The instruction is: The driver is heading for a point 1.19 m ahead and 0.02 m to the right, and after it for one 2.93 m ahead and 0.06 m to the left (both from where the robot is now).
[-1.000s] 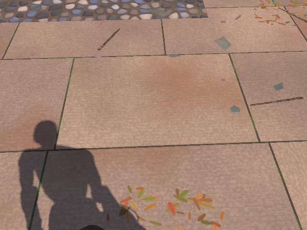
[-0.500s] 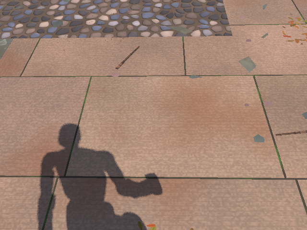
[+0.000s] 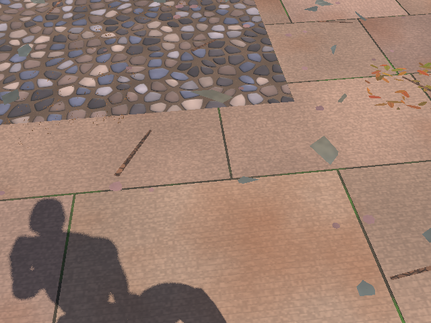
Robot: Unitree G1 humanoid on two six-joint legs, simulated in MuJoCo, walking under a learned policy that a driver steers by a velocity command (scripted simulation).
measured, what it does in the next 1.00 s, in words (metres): walks ahead: right foot, then left foot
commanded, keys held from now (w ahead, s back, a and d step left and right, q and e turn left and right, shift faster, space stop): w+shift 1.00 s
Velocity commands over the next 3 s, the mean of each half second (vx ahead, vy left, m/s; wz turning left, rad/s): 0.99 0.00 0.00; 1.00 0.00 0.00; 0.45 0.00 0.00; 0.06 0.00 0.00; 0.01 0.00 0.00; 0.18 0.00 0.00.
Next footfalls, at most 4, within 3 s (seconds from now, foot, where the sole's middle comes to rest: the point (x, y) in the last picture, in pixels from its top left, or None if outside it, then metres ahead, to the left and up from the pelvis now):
0.20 right None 0.44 -0.13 -0.78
0.72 left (186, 226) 0.92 0.09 -0.78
1.20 right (227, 137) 1.39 -0.10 -0.78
1.58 left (173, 142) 1.38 0.14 -0.78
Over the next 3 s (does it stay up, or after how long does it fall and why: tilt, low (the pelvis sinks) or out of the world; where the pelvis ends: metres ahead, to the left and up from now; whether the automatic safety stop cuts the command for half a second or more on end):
stays up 1.37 0.00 0.00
